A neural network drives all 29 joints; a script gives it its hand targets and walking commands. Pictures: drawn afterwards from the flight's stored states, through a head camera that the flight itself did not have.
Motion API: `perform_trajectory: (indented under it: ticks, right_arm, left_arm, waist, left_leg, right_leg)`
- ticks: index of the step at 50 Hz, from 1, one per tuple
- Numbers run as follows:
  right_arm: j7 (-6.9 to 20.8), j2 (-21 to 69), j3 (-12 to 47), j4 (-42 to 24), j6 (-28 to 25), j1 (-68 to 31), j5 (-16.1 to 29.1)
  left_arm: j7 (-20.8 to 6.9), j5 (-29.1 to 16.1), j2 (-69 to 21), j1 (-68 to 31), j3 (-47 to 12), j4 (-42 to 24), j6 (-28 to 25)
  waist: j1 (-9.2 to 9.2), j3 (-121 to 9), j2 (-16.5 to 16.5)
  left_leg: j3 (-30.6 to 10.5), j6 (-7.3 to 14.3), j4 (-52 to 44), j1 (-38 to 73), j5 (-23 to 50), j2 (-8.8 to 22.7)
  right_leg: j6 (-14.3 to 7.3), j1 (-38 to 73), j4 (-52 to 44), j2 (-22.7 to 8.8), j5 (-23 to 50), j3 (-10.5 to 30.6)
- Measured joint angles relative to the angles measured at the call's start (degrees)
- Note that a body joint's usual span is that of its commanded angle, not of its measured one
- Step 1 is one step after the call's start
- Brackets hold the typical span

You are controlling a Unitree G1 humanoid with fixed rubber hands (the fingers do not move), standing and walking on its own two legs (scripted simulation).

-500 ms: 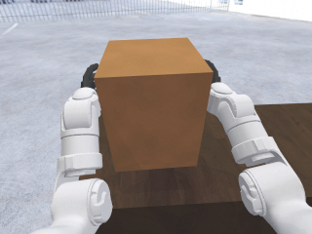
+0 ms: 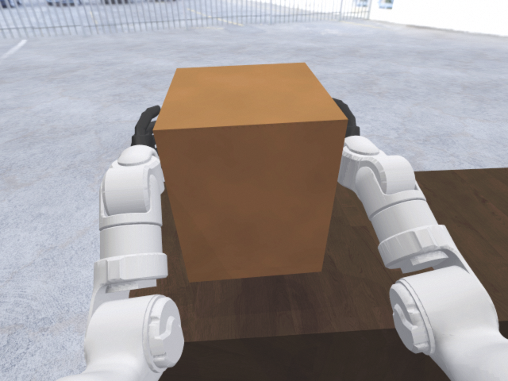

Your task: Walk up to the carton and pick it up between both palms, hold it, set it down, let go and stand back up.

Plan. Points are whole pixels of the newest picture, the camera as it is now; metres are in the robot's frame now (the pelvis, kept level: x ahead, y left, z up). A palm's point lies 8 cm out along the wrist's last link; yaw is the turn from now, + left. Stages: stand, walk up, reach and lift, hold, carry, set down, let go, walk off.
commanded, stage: hold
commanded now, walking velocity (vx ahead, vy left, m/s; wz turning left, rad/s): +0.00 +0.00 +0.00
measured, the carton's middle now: (248, 169) +0.37 +0.00 +0.24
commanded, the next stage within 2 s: set down in 1.40 s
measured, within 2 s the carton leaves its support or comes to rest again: neither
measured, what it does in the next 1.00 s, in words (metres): stands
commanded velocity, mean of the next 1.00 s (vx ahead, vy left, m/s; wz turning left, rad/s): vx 0.00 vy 0.00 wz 0.00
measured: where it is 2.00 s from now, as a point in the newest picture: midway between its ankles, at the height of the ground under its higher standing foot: outside the picture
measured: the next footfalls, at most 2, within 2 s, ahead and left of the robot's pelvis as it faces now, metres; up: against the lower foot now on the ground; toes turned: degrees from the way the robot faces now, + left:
none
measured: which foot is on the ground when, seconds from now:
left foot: down 0.00-1.00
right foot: down 0.00-1.00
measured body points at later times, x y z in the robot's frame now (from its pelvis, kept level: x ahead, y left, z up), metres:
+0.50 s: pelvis +0.00 +0.00 +0.00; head -0.09 +0.01 +0.44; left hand +0.38 +0.15 +0.27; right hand +0.38 -0.15 +0.27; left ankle +0.01 +0.12 -0.75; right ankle +0.01 -0.12 -0.75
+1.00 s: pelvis -0.01 +0.00 +0.00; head -0.10 +0.01 +0.44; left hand +0.37 +0.15 +0.28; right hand +0.37 -0.15 +0.28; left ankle +0.01 +0.12 -0.75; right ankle +0.01 -0.12 -0.75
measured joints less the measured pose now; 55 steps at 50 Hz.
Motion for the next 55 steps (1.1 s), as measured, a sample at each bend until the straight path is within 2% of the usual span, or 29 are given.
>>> perform_trajectory:
  ticks: [19,26,47,55]
  right_arm:
    - [0.0,0.0,-0.1,0.5,0.2,-0.4,-0.2]
    - [-0.4,-0.5,1.1,-1.6,0.4,1.4,0.8]
    - [1.3,0.8,-2.8,6.5,-0.7,-3.4,-3.1]
    - [1.2,0.1,-1.2,6.4,-1.0,-3.6,-2.4]
  left_arm:
    - [0.1,-0.1,0.1,-0.6,0.2,1.0,-0.2]
    - [0.1,0.0,-0.8,1.7,-0.1,-1.3,-0.4]
    - [-0.1,0.6,1.0,-4.3,1.6,8.9,-2.8]
    - [0.2,0.0,1.1,-4.1,1.2,8.8,-3.4]
  waist:
    - [0.10,-0.2,0.0]
    - [-0.25,-0.6,0.9]
    - [1.10,-2.3,0.7]
    - [1.01,-2.7,0.8]
  left_leg:
    - [-0.3,-0.1,-0.2,-0.2,0.2,0.0]
    - [-0.8,-0.1,0.3,0.7,-0.2,0.0]
    - [-0.2,0.0,-0.8,-1.1,1.6,-0.4]
    - [-0.5,0.0,-0.8,-1.6,1.5,-0.3]
  right_leg:
    - [-0.1,-0.3,0.0,0.1,0.1,0.1]
    - [0.0,1.4,-0.9,0.2,0.2,-0.2]
    - [-0.1,-1.5,0.1,-0.1,1.1,0.5]
    - [-0.1,-1.7,-0.3,0.1,1.0,0.4]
